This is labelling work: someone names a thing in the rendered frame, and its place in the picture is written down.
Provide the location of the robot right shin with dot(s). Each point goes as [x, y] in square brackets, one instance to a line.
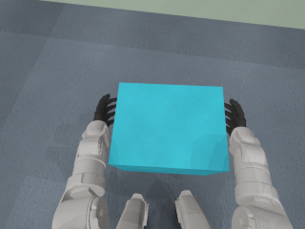
[184, 193]

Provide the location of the carton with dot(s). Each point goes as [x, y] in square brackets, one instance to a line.
[169, 129]

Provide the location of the right robot hand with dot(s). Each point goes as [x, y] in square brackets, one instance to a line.
[237, 116]

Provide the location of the left robot upper arm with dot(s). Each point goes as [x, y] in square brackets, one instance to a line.
[82, 213]

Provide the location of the right robot upper arm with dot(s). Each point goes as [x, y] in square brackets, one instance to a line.
[248, 216]

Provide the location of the left robot thigh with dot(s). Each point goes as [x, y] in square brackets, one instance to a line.
[135, 215]

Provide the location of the left robot hand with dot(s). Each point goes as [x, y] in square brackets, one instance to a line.
[102, 109]

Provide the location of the robot right forearm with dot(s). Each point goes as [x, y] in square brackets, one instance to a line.
[252, 174]

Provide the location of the robot left forearm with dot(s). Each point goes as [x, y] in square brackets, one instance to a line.
[88, 173]

